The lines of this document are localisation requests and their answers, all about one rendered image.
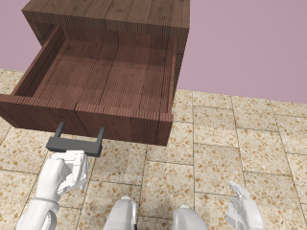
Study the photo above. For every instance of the robot left forearm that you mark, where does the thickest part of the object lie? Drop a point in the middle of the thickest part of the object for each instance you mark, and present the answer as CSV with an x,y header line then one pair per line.
x,y
41,215

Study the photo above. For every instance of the robot left hand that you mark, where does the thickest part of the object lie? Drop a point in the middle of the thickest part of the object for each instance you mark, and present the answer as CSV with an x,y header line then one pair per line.
x,y
71,165

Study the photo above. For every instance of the robot thigh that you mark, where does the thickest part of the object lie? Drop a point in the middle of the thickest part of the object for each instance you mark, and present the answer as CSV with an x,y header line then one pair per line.
x,y
188,219
122,216

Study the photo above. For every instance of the drawer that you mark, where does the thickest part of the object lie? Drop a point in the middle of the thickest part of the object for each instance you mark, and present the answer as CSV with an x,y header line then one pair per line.
x,y
90,78

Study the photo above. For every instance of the left robot thigh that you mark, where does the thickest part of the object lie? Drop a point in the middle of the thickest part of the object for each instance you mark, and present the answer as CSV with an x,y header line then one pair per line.
x,y
122,216

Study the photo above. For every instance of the robot right hand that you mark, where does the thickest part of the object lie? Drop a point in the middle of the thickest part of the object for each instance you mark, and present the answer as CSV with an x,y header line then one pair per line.
x,y
248,214

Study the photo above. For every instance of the cabinet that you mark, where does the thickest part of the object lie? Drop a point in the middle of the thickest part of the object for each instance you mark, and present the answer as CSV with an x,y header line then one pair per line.
x,y
148,17

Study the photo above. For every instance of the handle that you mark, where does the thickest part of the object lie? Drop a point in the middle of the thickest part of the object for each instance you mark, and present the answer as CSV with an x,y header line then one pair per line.
x,y
61,145

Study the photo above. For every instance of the right robot thigh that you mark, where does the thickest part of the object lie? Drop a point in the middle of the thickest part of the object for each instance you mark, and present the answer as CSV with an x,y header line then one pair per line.
x,y
188,219

